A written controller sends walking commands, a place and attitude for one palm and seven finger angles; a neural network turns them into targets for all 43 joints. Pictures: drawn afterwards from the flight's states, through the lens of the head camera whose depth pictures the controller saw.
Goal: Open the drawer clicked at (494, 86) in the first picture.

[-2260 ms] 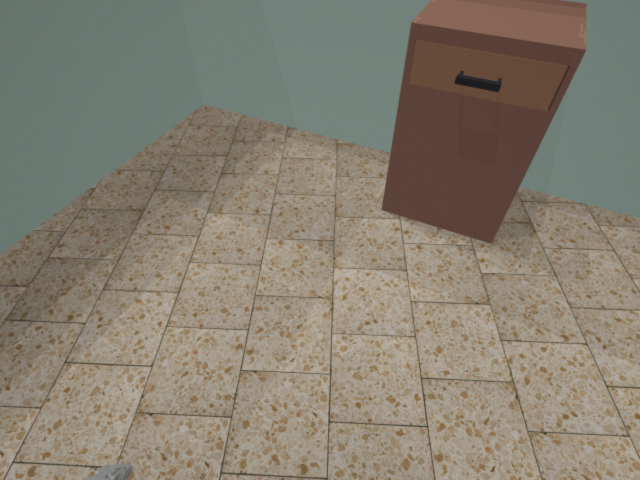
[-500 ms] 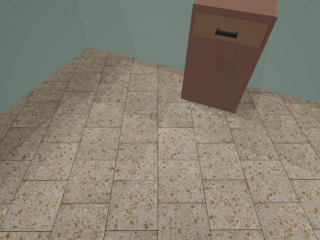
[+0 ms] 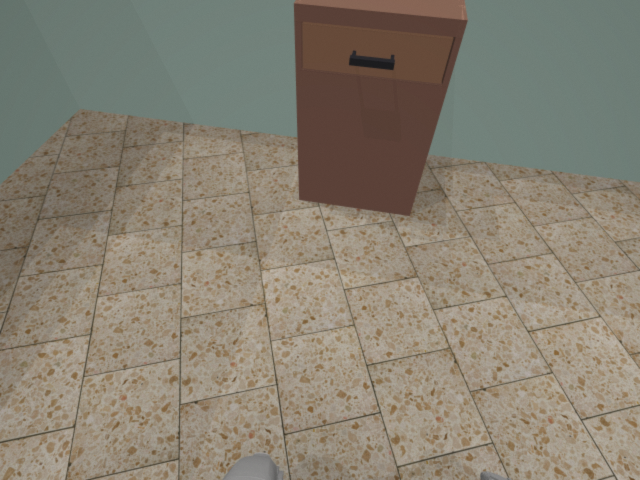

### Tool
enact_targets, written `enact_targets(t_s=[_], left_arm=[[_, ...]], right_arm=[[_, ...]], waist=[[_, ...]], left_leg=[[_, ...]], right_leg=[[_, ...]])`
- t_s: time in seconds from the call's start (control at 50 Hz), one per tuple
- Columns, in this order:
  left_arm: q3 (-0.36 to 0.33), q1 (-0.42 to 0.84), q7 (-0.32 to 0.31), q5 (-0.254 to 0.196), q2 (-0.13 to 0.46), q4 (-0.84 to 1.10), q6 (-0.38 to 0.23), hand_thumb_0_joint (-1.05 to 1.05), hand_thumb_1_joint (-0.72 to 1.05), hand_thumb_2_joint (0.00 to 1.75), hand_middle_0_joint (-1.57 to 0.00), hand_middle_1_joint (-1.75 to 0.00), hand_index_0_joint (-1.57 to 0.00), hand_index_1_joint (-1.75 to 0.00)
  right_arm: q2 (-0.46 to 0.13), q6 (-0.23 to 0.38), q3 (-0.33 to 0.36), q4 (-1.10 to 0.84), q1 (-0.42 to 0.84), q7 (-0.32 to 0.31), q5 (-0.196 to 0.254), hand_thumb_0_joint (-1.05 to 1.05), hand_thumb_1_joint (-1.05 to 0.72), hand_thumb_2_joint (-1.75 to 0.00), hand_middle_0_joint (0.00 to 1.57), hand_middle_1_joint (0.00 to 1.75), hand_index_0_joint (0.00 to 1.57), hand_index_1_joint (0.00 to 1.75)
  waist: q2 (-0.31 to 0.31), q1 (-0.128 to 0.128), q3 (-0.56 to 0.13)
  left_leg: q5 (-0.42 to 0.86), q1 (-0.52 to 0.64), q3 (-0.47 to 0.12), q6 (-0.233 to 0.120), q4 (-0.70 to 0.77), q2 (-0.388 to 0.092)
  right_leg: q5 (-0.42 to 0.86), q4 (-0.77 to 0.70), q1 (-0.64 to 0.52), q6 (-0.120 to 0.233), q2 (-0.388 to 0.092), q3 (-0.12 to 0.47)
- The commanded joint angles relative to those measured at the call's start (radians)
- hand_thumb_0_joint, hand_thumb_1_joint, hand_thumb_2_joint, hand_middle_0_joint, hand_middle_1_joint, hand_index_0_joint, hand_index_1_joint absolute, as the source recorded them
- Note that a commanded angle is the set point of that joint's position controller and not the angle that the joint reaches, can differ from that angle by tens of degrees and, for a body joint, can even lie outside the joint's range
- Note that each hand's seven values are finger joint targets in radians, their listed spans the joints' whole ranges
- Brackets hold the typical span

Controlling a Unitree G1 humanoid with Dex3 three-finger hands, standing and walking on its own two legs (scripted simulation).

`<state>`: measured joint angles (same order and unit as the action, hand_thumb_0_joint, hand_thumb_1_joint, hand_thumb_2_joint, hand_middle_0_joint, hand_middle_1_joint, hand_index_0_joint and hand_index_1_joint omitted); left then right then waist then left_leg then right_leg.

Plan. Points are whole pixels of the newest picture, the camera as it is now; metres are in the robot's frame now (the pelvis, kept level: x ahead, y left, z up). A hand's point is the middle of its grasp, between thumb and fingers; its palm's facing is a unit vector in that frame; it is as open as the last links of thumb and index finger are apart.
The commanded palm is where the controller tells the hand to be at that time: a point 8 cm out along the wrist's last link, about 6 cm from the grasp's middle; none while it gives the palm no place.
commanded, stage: walk to a spot facing it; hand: left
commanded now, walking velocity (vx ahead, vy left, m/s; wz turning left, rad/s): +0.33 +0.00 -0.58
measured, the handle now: (372, 59) +1.27 +0.00 -0.09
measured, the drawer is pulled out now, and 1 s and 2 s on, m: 0.00 0.00 0.00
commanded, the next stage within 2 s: turn to face it in 0.96 s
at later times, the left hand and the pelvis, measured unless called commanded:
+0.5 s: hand (272, 318) +0.39 +0.14 -0.16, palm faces -0.40 -0.89 -0.21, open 7.4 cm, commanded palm none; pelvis +0.18 +0.01 -0.01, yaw -21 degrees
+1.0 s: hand (303, 285) +0.48 +0.09 -0.18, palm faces -0.41 -0.89 -0.22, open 7.3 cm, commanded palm none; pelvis +0.37 -0.08 -0.01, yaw -30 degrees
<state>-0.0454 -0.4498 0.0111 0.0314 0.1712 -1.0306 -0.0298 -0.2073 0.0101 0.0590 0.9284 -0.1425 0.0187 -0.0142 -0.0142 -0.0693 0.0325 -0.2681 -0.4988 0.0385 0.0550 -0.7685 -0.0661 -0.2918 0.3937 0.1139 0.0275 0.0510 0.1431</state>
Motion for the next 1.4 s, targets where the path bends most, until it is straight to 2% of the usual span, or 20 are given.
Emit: enact_targets(t_s=[0.0,0.02,0.06,0.1,0.18,0.44,0.5,0.54,0.56,0.58,0.64,0.72,0.9,0.96,0.98,1.0,1.02,1.16,1.34,1.38], left_arm=[[-0.06,0.052,-0.019,-0.005,0.204,0.083,-0.013,0.0,0.9,0.9,-0.2,-0.3,-0.2,-0.3],[-0.061,0.076,-0.014,-0.008,0.179,0.091,-0.013,0.0,0.9,0.9,-0.2,-0.3,-0.2,-0.3],[-0.054,0.08,0.008,-0.016,0.106,0.14,-0.017,0.0,0.9,0.9,-0.2,-0.3,-0.2,-0.3],[-0.061,0.171,0.019,-0.001,0.12,0.139,-0.005,0.0,0.9,0.9,-0.2,-0.3,-0.2,-0.3],[-0.056,0.154,0.045,0.008,0.085,0.126,0.031,0.0,0.9,0.9,-0.2,-0.3,-0.2,-0.3],[-0.023,0.514,0.054,0.002,0.051,0.231,0.037,0.0,0.9,0.9,-0.2,-0.3,-0.2,-0.3],[-0.031,0.409,0.046,0.002,0.088,0.198,0.022,0.0,0.9,0.9,-0.2,-0.3,-0.2,-0.3],[-0.06,0.116,0.03,0.008,0.192,0.111,-0.002,0.0,0.9,0.9,-0.2,-0.3,-0.2,-0.3],[-0.089,0.003,0.013,0.002,0.32,0.087,-0.012,0.0,0.9,0.9,-0.2,-0.3,-0.2,-0.3],[-0.098,-0.034,0.003,-0.026,0.382,0.07,-0.002,0.0,0.9,0.9,-0.2,-0.3,-0.2,-0.3],[-0.06,0.187,-0.014,-0.023,0.242,0.126,-0.008,0.0,0.9,0.9,-0.2,-0.3,-0.2,-0.3],[-0.045,0.251,-0.017,-0.005,0.18,0.106,-0.034,0.0,0.9,0.9,-0.2,-0.3,-0.2,-0.3],[-0.048,0.163,-0.009,-0.008,0.194,0.08,-0.031,0.0,0.9,0.9,-0.2,-0.3,-0.2,-0.3],[-0.053,0.177,-0.009,-0.015,0.199,0.086,-0.019,0.0,0.9,0.9,-0.2,-0.3,-0.2,-0.3],[-0.048,0.171,-0.005,-0.019,0.166,0.095,-0.015,0.0,0.9,0.9,-0.2,-0.3,-0.2,-0.3],[-0.041,0.135,0.004,-0.026,0.105,0.106,-0.014,0.0,0.9,0.9,-0.2,-0.3,-0.2,-0.3],[-0.032,0.181,0.005,-0.019,0.111,0.138,-0.02,0.0,0.9,0.9,-0.2,-0.3,-0.2,-0.3],[-0.011,0.081,-0.007,-0.01,0.041,0.017,0.019,0.0,0.9,0.9,-0.2,-0.3,-0.2,-0.3],[-0.02,0.194,-0.032,-0.021,0.063,0.057,0.021,0.0,0.9,0.9,-0.2,-0.3,-0.2,-0.3],[-0.038,0.128,-0.043,-0.013,0.146,0.046,0.006,0.0,0.9,0.9,-0.2,-0.3,-0.2,-0.3]], right_arm=[[-0.085,0.06,0.016,-0.082,-0.001,-0.018,0.005,0.0,-0.9,-0.9,0.2,0.3,0.2,0.3],[-0.134,0.066,0.027,-0.038,-0.141,-0.034,0.005,0.0,-0.9,-0.9,0.2,0.3,0.2,0.3],[-0.292,0.062,0.054,0.004,-0.355,-0.044,-0.014,0.0,-0.9,-0.9,0.2,0.3,0.2,0.3],[-0.189,0.057,0.033,-0.02,-0.214,-0.04,-0.011,0.0,-0.9,-0.9,0.2,0.3,0.2,0.3],[-0.098,0.084,0.005,-0.01,-0.151,-0.047,-0.008,0.0,-0.9,-0.9,0.2,0.3,0.2,0.3],[-0.107,0.078,0.005,0.098,-0.348,-0.044,-0.018,0.0,-0.9,-0.9,0.2,0.3,0.2,0.3],[-0.153,0.071,0.014,0.099,-0.338,-0.041,-0.016,0.0,-0.9,-0.9,0.2,0.3,0.2,0.3],[-0.159,0.065,0.011,0.076,-0.304,-0.027,0.0,0.0,-0.9,-0.9,0.2,0.3,0.2,0.3],[-0.076,0.065,-0.004,0.042,-0.34,-0.022,0.016,0.0,-0.9,-0.9,0.2,0.3,0.2,0.3],[-0.085,0.068,-0.007,0.007,-0.251,-0.033,0.018,0.0,-0.9,-0.9,0.2,0.3,0.2,0.3],[-0.098,0.051,0.005,0.017,-0.161,-0.034,-0.004,0.0,-0.9,-0.9,0.2,0.3,0.2,0.3],[-0.037,0.017,-0.002,0.055,-0.27,-0.025,-0.017,0.0,-0.9,-0.9,0.2,0.3,0.2,0.3],[-0.04,0.038,0.001,-0.042,-0.019,-0.004,-0.009,0.0,-0.9,-0.9,0.2,0.3,0.2,0.3],[-0.072,0.053,0.007,-0.023,-0.088,-0.016,-0.008,0.0,-0.9,-0.9,0.2,0.3,0.2,0.3],[-0.124,0.06,0.018,0.004,-0.172,-0.029,-0.012,0.0,-0.9,-0.9,0.2,0.3,0.2,0.3],[-0.238,0.064,0.044,0.022,-0.279,-0.036,-0.029,0.0,-0.9,-0.9,0.2,0.3,0.2,0.3],[-0.272,0.05,0.039,0.02,-0.341,-0.036,-0.019,0.0,-0.9,-0.9,0.2,0.3,0.2,0.3],[-0.072,0.062,-0.024,0.037,-0.122,-0.044,-0.004,0.0,-0.9,-0.9,0.2,0.3,0.2,0.3],[-0.121,0.003,0.017,0.081,-0.159,-0.041,-0.005,0.0,-0.9,-0.9,0.2,0.3,0.2,0.3],[-0.073,0.0,0.016,0.064,-0.156,-0.031,0.007,0.0,-0.9,-0.9,0.2,0.3,0.2,0.3]], waist=[[-0.116,0.071,-0.023],[-0.024,0.128,-0.081],[0.308,0.178,-0.172],[0.198,0.133,0.017],[0.143,0.054,0.051],[0.128,0.135,0.103],[0.137,0.08,-0.001],[0.053,-0.065,-0.188],[-0.163,-0.08,-0.336],[-0.158,-0.09,-0.37],[0.003,0.015,-0.086],[-0.047,0.12,-0.08],[-0.115,0.051,0.011],[-0.071,0.098,-0.009],[0.014,0.134,-0.048],[0.273,0.165,-0.136],[0.291,0.182,-0.12],[0.162,0.042,-0.045],[0.181,0.054,-0.049],[-0.001,0.026,-0.106]], left_leg=[[0.033,0.274,0.022,-0.016,0.269,0.037],[0.025,0.511,-0.015,-0.032,0.346,-0.005],[-0.221,0.719,-0.552,-0.187,0.527,-0.46],[-0.434,0.406,-0.447,-0.189,0.615,-0.406],[-0.051,0.318,-0.091,-0.142,0.595,-0.281],[0.452,0.521,0.195,-0.153,0.518,-0.288],[0.828,0.572,0.257,-0.129,0.302,-0.291],[0.688,0.311,0.29,-0.057,-0.127,-0.245],[-0.204,-0.059,0.258,0.0,-0.473,-0.083],[-0.345,-0.178,0.105,-0.009,-0.659,-0.044],[-0.105,-0.158,-0.018,-0.011,-0.613,-0.144],[-0.048,-0.012,0.015,0.007,-0.386,-0.123],[0.022,0.056,0.05,-0.006,0.046,-0.045],[0.071,0.302,0.081,-0.012,0.256,-0.008],[0.062,0.506,0.015,-0.038,0.325,-0.063],[0.063,0.688,-0.291,-0.131,0.401,-0.33],[0.101,0.636,-0.434,-0.217,0.479,-0.48],[0.518,0.284,-0.013,-0.187,0.497,-0.206],[0.483,0.282,-0.142,-0.17,0.353,-0.17],[0.204,0.09,-0.053,-0.077,0.18,-0.061]], right_leg=[[0.176,0.014,0.141,0.117,-0.178,0.208],[0.186,0.173,0.258,0.085,-0.112,0.149],[-0.289,0.703,0.587,-0.001,0.022,-0.089],[-0.169,0.876,0.611,-0.003,-0.084,-0.097],[0.043,0.842,0.563,-0.033,-0.151,-0.128],[0.131,0.333,0.534,-0.01,-0.125,-0.266],[0.032,0.243,0.321,0.046,-0.048,-0.317],[0.147,0.147,-0.204,0.091,-0.073,-0.267],[0.262,0.107,-0.522,0.21,-0.401,0.216],[0.432,0.006,-0.512,0.277,-0.507,0.408],[0.27,-0.08,-0.071,0.204,-0.396,0.177],[0.305,-0.111,0.141,0.164,-0.277,-0.006],[0.178,-0.116,0.128,0.159,-0.265,0.058],[0.205,0.007,0.186,0.114,-0.217,0.039],[0.212,0.172,0.303,0.079,-0.157,0.007],[-0.078,0.47,0.488,0.018,-0.024,-0.126],[-0.324,0.706,0.552,-0.005,-0.023,-0.164],[-0.054,0.601,0.314,-0.06,-0.14,-0.19],[0.05,0.132,0.126,-0.08,-0.094,-0.245],[0.309,-0.006,-0.13,-0.039,-0.269,-0.096]])
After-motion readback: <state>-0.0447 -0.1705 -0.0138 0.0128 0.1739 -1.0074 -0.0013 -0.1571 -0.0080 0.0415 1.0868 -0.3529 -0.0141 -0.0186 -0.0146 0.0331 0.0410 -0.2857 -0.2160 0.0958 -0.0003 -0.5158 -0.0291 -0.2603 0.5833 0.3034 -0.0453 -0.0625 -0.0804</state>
